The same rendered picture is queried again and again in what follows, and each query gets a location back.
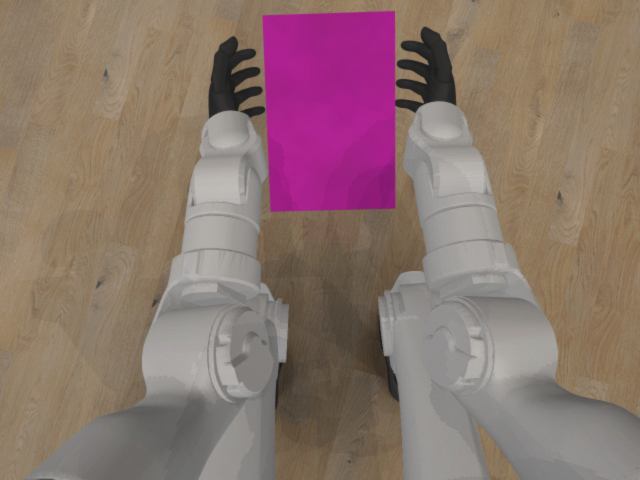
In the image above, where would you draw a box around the robot foot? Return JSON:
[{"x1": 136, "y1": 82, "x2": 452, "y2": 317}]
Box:
[
  {"x1": 275, "y1": 363, "x2": 283, "y2": 409},
  {"x1": 379, "y1": 318, "x2": 399, "y2": 402}
]

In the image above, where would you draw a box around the robot right upper arm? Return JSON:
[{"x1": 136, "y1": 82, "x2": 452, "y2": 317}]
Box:
[{"x1": 421, "y1": 296, "x2": 640, "y2": 480}]

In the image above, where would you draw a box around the robot left hand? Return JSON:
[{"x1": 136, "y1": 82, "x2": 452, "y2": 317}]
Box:
[{"x1": 208, "y1": 36, "x2": 265, "y2": 119}]

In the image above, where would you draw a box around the robot left forearm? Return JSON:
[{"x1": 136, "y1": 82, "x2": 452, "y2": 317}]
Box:
[{"x1": 142, "y1": 111, "x2": 268, "y2": 371}]

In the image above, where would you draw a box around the robot right forearm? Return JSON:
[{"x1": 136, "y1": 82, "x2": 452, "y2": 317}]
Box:
[{"x1": 403, "y1": 101, "x2": 547, "y2": 318}]

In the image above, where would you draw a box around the robot right foot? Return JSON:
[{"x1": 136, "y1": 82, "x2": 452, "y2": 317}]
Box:
[{"x1": 379, "y1": 318, "x2": 399, "y2": 402}]

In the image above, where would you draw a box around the carton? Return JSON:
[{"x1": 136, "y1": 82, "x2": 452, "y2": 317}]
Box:
[{"x1": 262, "y1": 11, "x2": 395, "y2": 212}]

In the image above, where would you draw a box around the robot right hand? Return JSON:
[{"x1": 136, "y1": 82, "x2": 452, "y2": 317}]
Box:
[{"x1": 395, "y1": 27, "x2": 456, "y2": 113}]

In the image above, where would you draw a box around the robot left upper arm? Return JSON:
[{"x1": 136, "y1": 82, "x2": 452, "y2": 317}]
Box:
[{"x1": 24, "y1": 303, "x2": 274, "y2": 480}]

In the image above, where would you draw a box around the robot left foot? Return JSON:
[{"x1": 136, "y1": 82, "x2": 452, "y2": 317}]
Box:
[{"x1": 275, "y1": 363, "x2": 283, "y2": 409}]

